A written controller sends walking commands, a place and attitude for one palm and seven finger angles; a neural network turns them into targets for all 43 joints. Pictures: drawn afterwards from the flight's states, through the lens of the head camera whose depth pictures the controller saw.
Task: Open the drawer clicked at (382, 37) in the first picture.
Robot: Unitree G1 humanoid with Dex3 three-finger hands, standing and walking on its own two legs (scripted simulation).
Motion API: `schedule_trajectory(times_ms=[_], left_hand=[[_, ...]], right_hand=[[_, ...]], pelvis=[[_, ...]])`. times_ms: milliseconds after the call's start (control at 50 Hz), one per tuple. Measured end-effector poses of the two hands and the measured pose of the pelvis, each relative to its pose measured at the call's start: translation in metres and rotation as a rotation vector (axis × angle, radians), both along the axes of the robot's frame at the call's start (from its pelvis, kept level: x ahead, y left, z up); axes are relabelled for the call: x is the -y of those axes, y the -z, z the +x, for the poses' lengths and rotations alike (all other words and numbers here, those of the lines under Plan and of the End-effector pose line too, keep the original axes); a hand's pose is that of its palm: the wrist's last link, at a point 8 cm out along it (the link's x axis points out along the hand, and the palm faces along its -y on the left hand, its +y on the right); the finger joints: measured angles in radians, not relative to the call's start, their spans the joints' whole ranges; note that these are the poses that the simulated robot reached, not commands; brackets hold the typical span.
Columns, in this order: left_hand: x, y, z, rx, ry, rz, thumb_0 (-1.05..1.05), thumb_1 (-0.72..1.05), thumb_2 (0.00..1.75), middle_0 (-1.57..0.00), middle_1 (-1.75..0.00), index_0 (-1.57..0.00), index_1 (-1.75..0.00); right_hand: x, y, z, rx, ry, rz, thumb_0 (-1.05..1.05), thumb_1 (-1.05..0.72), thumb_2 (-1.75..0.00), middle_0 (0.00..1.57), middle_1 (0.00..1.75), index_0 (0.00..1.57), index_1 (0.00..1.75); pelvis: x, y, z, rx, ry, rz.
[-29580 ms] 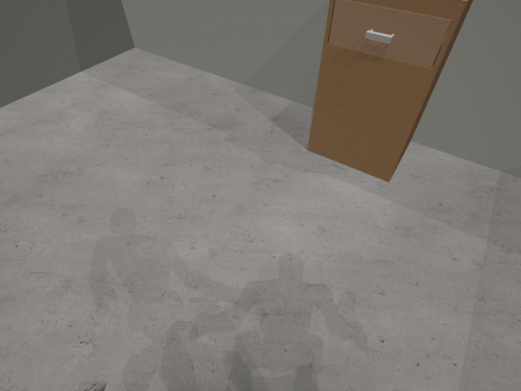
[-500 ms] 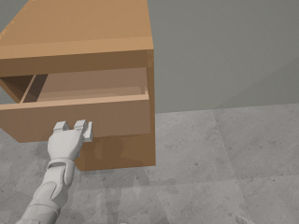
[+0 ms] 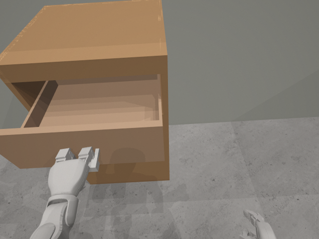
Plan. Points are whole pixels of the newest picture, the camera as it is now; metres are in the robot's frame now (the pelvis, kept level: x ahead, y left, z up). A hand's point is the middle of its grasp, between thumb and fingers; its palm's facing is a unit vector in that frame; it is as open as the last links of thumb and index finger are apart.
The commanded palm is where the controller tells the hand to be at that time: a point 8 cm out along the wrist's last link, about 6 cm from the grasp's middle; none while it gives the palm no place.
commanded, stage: pull the drawer open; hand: left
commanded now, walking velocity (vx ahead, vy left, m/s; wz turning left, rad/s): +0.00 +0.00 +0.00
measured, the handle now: (79, 159) +0.32 +0.24 +0.01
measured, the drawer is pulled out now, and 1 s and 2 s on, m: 0.20 0.30 0.30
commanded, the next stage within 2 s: open the thumb to release the handle in 1.12 s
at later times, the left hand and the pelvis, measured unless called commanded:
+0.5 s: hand (75, 199) +0.22 +0.22 -0.01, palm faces -0.03 -0.08 -1.00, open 5.7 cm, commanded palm +0.18 +0.23 +0.04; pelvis -0.01 -0.01 +0.00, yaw +0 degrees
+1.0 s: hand (70, 224) +0.17 +0.22 -0.01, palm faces -0.03 -0.08 -1.00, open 5.8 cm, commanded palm +0.13 +0.22 +0.04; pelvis +0.00 -0.01 -0.01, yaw +0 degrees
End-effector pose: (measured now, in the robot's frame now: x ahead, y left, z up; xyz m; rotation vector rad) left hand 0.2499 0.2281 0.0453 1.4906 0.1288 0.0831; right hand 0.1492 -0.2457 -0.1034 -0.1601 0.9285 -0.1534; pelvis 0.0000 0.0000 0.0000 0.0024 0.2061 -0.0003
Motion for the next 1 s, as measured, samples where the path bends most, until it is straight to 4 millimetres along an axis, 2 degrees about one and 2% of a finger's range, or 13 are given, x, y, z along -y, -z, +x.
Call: schedule_trajectory(times_ms=[180,380,640,900,1000], left_hand=[[0.002,0.0,-0.025,0.008,-0.004,0.004,0.02,0.68,0.82,-0.27,-1.34,-0.42,-1.35],[0.004,0.0,-0.039,-0.001,-0.016,0.003,0.03,0.68,0.8,-0.27,-1.33,-0.42,-1.35],[0.005,-0.001,-0.058,-0.014,-0.019,-0.008,0.03,0.7,0.77,-0.25,-1.33,-0.42,-1.34],[0.008,-0.001,-0.098,-0.014,-0.02,-0.006,0.03,0.69,0.78,-0.25,-1.33,-0.42,-1.34],[0.008,-0.001,-0.098,-0.013,-0.022,-0.002,0.03,0.69,0.78,-0.26,-1.32,-0.41,-1.34]], right_hand=[[-0.003,0.003,0.007,0.014,-0.034,0.0,0.01,-0.9,-0.9,0.2,0.3,0.2,0.3],[-0.005,0.001,0.01,0.04,-0.047,0.013,0.01,-0.9,-0.9,0.2,0.3,0.2,0.3],[0.002,-0.002,0.011,0.058,-0.04,0.012,0.01,-0.9,-0.9,0.2,0.3,0.2,0.3],[-0.005,0.005,0.03,0.074,-0.107,0.026,0.02,-0.9,-0.9,0.2,0.3,0.2,0.3],[-0.012,0.005,0.037,0.093,-0.123,0.045,0.02,-0.9,-0.9,0.2,0.3,0.2,0.3]], pelvis=[[0.003,0.002,-0.005,0.014,-0.01,0.002],[0.007,0.003,-0.01,0.024,-0.009,0.007],[0.01,0.004,-0.007,0.016,0.003,0.01],[0.011,0.012,-0.003,0.003,-0.003,0.014],[0.012,0.014,-0.004,0.0,-0.004,0.015]])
